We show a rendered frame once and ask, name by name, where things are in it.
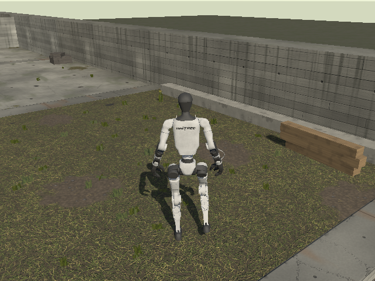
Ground left robot forearm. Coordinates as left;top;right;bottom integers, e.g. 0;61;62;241
152;142;164;166

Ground humanoid robot torso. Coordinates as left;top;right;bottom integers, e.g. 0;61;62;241
173;115;200;176

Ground robot right upper arm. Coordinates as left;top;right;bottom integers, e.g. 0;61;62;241
198;118;215;150

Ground robot left upper arm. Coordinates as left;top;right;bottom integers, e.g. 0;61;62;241
158;118;174;151

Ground right robot forearm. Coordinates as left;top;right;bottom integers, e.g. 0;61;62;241
210;141;222;165

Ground robot right hand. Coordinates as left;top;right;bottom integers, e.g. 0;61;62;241
210;163;224;176

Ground robot right shin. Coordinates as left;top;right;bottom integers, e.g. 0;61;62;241
200;185;209;225

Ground robot left hand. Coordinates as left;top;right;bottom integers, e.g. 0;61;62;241
151;165;165;177

